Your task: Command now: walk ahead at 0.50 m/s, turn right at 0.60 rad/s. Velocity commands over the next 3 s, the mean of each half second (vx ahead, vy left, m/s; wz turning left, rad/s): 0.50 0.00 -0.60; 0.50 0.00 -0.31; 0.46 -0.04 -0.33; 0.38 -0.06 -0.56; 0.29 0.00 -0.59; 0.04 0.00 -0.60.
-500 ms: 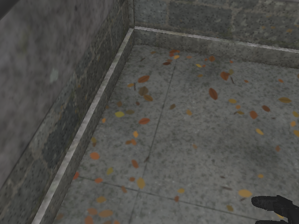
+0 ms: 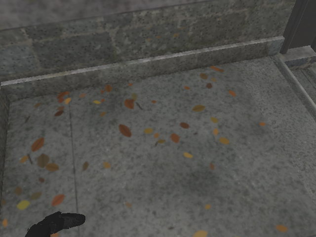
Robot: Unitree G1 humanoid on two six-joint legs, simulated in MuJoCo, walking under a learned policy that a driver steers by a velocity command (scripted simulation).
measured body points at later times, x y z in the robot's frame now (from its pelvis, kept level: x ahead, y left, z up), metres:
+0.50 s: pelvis +0.29 -0.04 +0.00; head +0.33 -0.06 +0.45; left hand +0.31 +0.25 -0.12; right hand +0.46 -0.32 -0.08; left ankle +0.48 +0.03 -0.70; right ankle +0.13 -0.08 -0.73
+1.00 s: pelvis +0.54 -0.14 +0.01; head +0.57 -0.16 +0.46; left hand +0.83 -0.03 -0.09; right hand +0.38 -0.34 -0.13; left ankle +0.48 +0.02 -0.73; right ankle +0.62 -0.31 -0.71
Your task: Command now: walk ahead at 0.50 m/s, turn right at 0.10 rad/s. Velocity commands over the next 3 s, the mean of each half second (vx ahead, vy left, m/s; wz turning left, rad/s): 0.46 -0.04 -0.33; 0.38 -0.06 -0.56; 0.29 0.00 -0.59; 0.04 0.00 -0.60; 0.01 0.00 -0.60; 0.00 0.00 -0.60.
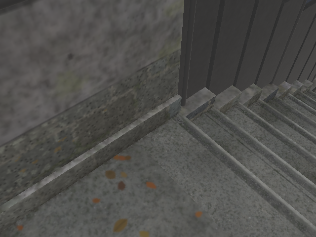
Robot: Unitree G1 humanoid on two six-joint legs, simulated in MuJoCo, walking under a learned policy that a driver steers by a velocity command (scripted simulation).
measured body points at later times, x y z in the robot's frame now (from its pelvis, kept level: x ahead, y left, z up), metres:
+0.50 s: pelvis +0.26 -0.04 -0.01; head +0.29 -0.04 +0.44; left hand +0.27 +0.23 -0.15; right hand +0.40 -0.32 -0.11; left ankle +0.40 +0.05 -0.74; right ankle +0.15 -0.11 -0.73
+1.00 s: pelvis +0.42 -0.15 +0.01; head +0.43 -0.17 +0.46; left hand +0.56 +0.10 -0.11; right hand +0.44 -0.45 -0.10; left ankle +0.52 -0.04 -0.68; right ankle +0.35 -0.21 -0.74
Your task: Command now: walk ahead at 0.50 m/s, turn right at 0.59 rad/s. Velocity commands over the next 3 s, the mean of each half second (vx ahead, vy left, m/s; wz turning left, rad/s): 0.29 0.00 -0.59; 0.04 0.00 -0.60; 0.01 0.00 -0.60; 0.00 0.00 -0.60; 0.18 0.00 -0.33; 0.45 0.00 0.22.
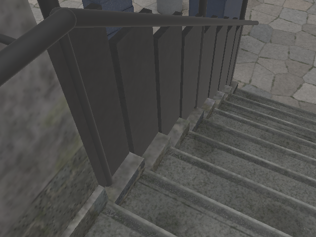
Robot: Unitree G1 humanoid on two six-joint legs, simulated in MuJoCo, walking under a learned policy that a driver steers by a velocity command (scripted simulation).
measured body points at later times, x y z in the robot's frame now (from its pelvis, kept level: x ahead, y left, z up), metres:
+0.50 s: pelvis +0.18 +0.01 -0.01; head +0.22 -0.01 +0.44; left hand +0.41 +0.20 -0.12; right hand +0.15 -0.28 -0.13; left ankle +0.20 +0.12 -0.75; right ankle +0.22 -0.10 -0.72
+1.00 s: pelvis +0.20 +0.00 -0.01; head +0.22 -0.01 +0.44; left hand +0.47 +0.16 -0.10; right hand +0.20 -0.32 -0.10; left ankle +0.29 +0.09 -0.73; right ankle +0.23 -0.10 -0.75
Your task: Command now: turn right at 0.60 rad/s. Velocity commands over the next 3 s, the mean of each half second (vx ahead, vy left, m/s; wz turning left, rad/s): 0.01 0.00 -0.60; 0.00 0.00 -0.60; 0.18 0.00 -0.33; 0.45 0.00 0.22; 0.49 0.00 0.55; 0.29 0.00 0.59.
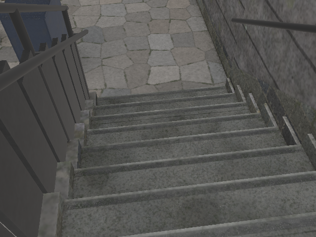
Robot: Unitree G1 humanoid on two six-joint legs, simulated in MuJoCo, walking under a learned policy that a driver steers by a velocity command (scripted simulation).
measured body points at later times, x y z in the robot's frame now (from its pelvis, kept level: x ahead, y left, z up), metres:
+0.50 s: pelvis -0.01 -0.01 -0.01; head +0.01 -0.02 +0.44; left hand +0.23 +0.19 -0.10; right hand +0.00 -0.31 -0.12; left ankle +0.02 +0.11 -0.74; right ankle -0.04 -0.11 -0.74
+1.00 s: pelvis +0.00 -0.02 -0.01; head +0.04 -0.01 +0.43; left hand +0.26 +0.16 -0.14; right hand +0.04 -0.34 -0.07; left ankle +0.07 +0.03 -0.74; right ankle -0.05 -0.10 -0.72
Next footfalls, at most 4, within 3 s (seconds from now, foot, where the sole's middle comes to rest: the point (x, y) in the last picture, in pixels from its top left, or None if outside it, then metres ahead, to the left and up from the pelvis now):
0.04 left None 0.06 0.11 -0.77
0.50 right None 0.00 -0.12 -0.77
0.96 left None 0.11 0.01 -0.77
1.40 right None -0.05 -0.14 -0.77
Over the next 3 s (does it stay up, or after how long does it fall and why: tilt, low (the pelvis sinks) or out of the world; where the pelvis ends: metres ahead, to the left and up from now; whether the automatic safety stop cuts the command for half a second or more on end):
stays up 0.49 -0.43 -0.19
